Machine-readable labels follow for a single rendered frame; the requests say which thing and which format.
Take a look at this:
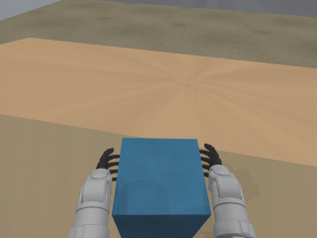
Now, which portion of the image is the right robot hand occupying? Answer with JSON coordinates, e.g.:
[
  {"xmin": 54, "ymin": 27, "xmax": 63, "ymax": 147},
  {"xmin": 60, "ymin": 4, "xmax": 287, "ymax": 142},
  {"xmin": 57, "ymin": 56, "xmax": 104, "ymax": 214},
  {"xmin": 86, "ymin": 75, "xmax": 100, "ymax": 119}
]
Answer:
[{"xmin": 199, "ymin": 143, "xmax": 222, "ymax": 178}]

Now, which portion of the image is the carton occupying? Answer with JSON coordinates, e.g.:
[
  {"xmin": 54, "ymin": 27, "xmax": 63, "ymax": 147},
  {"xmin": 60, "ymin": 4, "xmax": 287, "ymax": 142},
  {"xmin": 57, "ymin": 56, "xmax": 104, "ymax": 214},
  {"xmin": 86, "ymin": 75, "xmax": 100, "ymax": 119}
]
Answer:
[{"xmin": 112, "ymin": 138, "xmax": 211, "ymax": 238}]

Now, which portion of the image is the robot left forearm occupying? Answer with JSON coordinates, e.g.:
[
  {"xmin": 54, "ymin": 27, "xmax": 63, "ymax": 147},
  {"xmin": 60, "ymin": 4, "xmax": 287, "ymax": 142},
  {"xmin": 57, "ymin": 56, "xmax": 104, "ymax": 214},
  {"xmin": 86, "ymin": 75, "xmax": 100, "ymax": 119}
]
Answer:
[{"xmin": 66, "ymin": 168, "xmax": 113, "ymax": 238}]

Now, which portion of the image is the left robot hand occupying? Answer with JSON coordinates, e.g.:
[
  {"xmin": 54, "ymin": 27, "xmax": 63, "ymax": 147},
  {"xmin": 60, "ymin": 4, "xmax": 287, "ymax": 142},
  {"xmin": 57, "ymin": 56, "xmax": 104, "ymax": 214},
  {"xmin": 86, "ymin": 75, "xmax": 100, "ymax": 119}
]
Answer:
[{"xmin": 96, "ymin": 148, "xmax": 120, "ymax": 181}]

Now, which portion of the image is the robot right forearm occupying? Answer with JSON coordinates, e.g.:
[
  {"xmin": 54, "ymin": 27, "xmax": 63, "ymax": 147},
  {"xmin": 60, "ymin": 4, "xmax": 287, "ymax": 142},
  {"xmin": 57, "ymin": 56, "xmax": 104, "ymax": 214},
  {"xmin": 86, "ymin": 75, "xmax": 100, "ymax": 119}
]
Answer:
[{"xmin": 208, "ymin": 165, "xmax": 257, "ymax": 238}]

